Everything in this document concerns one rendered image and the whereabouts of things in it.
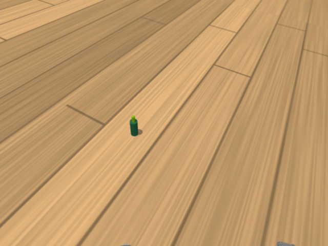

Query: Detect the bottle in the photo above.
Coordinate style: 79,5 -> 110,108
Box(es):
130,115 -> 138,136

